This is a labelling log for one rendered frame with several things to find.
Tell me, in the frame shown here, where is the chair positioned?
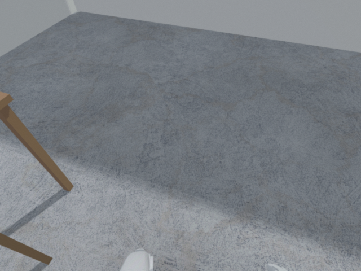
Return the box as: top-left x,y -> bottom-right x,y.
0,233 -> 52,265

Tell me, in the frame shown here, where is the table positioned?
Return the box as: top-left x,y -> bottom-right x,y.
0,92 -> 73,192

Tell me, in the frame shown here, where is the robot left thigh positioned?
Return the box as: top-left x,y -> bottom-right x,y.
120,251 -> 153,271

